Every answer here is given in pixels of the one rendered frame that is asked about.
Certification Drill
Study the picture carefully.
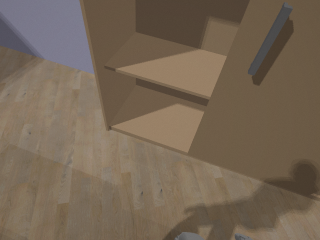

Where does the handle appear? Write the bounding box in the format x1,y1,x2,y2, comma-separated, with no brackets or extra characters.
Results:
248,2,293,76

